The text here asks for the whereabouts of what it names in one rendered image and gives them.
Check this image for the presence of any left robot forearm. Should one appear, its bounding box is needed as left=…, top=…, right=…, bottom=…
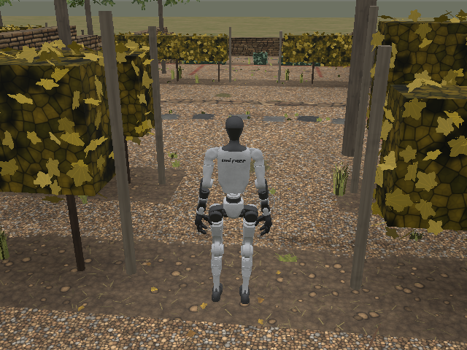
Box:
left=196, top=178, right=209, bottom=215

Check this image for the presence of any left robot upper arm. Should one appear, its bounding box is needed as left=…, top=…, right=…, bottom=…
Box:
left=202, top=147, right=219, bottom=188

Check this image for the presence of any left robot hand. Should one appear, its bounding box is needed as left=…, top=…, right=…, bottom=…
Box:
left=195, top=213, right=212, bottom=234

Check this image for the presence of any humanoid robot torso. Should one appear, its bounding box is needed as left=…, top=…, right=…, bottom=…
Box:
left=217, top=145, right=251, bottom=219

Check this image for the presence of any right robot forearm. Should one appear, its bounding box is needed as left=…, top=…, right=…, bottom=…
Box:
left=258, top=179, right=271, bottom=216

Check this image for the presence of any right robot upper arm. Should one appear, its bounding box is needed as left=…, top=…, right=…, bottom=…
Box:
left=250, top=148, right=266, bottom=189

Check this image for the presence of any left robot shin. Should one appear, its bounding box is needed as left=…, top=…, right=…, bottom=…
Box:
left=211, top=244, right=223, bottom=292

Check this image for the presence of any right robot hand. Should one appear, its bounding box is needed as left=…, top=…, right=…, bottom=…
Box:
left=255, top=214, right=272, bottom=236

